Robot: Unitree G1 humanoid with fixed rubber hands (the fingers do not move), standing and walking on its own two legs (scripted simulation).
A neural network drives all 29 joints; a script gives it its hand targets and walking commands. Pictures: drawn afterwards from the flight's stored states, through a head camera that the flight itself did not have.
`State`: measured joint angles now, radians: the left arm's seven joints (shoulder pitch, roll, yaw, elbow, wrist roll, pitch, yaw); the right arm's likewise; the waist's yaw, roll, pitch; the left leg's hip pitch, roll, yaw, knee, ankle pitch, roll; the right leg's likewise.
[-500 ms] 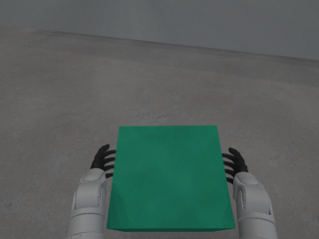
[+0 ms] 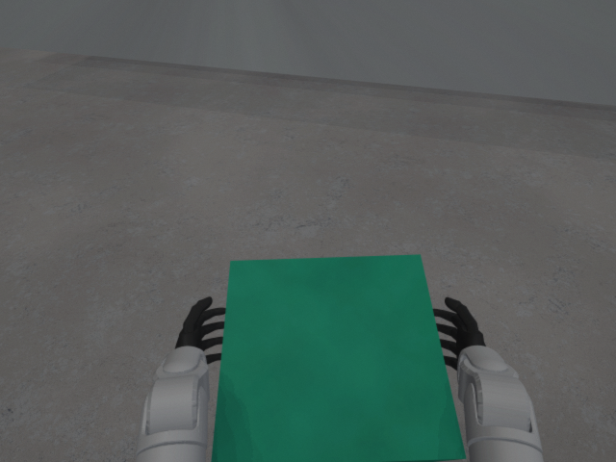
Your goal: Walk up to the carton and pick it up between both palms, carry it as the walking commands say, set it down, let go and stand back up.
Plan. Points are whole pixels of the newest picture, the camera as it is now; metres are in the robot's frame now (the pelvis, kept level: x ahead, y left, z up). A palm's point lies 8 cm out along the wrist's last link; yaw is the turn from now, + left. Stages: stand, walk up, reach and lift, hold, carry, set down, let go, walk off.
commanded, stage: set down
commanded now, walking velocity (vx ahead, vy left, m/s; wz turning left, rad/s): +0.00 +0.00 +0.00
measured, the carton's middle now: (328, 366) +0.30 -0.01 -0.05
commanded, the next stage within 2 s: none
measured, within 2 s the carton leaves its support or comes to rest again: neither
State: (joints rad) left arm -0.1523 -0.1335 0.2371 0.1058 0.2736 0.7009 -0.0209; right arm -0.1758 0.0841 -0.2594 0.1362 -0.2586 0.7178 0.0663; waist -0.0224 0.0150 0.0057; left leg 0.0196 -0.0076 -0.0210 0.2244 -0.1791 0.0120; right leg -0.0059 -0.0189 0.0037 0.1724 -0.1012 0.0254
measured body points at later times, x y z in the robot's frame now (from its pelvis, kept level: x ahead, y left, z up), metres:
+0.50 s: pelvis -0.03 -0.03 -0.01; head -0.01 -0.03 +0.44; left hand +0.29 +0.16 -0.02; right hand +0.28 -0.21 -0.03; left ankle -0.03 +0.11 -0.75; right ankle +0.00 -0.14 -0.75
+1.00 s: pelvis -0.06 -0.01 -0.06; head +0.10 -0.02 +0.37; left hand +0.31 +0.16 -0.12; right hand +0.30 -0.21 -0.12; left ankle -0.03 +0.11 -0.75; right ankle +0.00 -0.14 -0.75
